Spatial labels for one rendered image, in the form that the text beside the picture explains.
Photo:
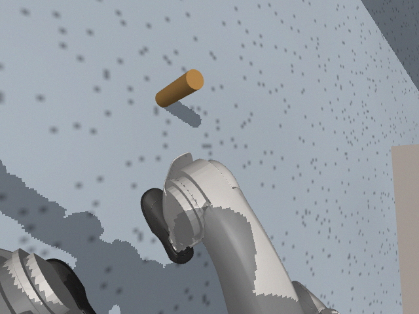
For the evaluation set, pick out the left robot foot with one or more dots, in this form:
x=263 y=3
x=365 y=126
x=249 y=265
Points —
x=73 y=284

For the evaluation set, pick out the right robot hand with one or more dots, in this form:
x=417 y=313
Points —
x=310 y=303

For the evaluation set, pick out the right robot foot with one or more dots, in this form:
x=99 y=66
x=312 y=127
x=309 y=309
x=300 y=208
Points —
x=151 y=206

